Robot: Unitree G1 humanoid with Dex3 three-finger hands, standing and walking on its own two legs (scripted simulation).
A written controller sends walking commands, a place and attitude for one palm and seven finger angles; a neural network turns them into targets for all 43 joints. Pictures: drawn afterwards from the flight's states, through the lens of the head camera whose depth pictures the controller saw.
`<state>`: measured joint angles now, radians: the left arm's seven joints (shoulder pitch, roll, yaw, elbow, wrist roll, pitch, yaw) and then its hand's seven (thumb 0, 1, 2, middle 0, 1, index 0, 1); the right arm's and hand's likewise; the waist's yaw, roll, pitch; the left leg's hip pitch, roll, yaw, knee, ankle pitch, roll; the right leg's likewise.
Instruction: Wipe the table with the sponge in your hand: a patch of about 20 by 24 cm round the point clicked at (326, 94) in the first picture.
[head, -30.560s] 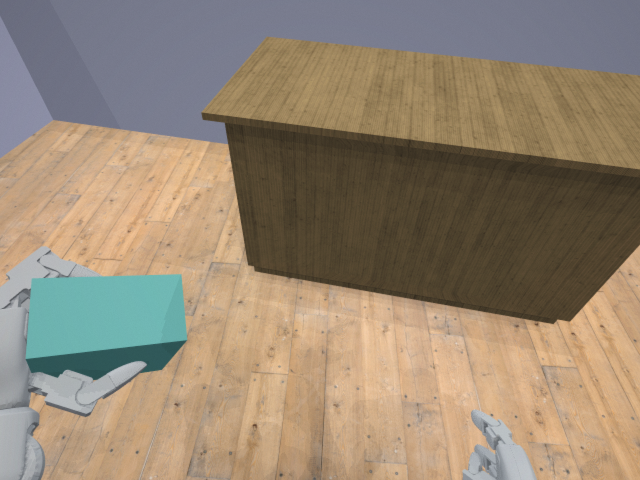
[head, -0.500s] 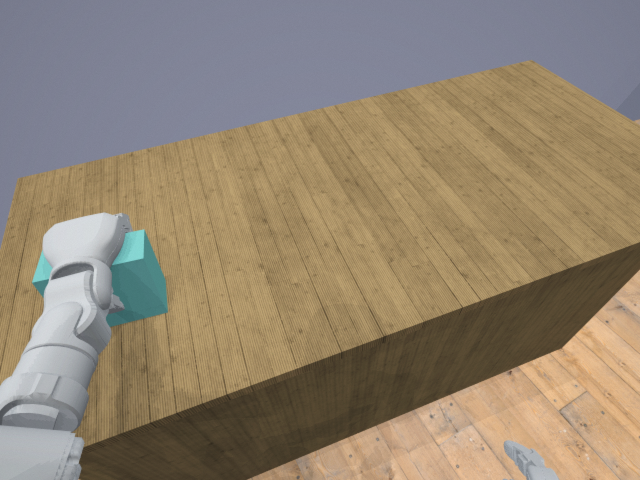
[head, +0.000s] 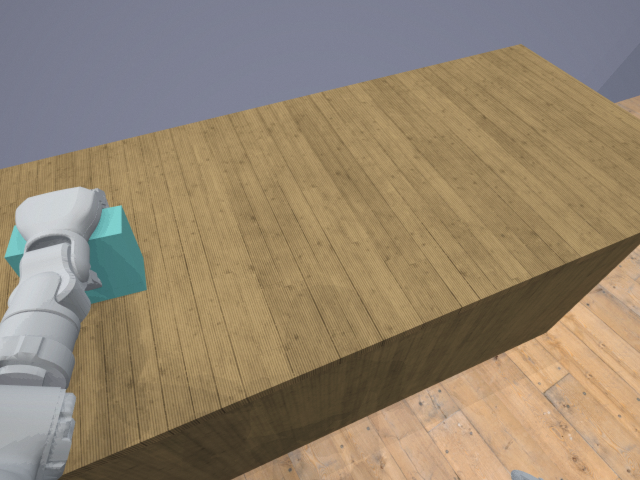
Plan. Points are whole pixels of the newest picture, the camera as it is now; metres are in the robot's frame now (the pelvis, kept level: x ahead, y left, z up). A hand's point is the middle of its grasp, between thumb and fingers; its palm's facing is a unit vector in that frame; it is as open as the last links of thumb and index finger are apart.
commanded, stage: wipe forward along the first lane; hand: left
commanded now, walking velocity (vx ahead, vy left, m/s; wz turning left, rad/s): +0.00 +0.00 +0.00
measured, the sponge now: (89, 268) +0.38 +0.35 +0.02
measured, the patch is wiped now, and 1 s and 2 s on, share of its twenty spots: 0.35 0.45 0.70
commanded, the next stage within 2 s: slide across to the middle lane in 0.14 s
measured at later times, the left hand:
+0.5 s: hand (85, 223) +0.42 +0.35 +0.07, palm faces -0.14 +0.01 -0.99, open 10.1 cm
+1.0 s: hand (131, 215) +0.44 +0.29 +0.07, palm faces -0.09 -0.01 -1.00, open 10.2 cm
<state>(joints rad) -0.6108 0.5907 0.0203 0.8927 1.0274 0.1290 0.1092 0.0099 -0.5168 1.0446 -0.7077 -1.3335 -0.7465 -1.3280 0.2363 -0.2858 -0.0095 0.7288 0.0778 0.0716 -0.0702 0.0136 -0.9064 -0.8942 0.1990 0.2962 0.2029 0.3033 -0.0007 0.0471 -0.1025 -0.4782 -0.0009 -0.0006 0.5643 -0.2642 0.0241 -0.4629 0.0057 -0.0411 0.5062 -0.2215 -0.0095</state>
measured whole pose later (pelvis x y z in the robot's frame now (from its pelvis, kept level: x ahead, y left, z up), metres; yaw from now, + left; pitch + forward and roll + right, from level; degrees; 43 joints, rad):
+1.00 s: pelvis +0.03 +0.01 +0.00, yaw +1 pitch +10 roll -1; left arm -0.71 0.44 -0.12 0.88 1.01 0.30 0.14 0.00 -0.51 1.05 -0.70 -1.34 -0.74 -1.33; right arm 0.16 -0.25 0.00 0.74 0.07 0.09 -0.05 0.01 -0.91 -0.89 0.20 0.30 0.20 0.30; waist 0.00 0.05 -0.11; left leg -0.41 -0.02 -0.01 0.52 -0.28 0.03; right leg -0.39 -0.01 -0.05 0.46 -0.24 0.00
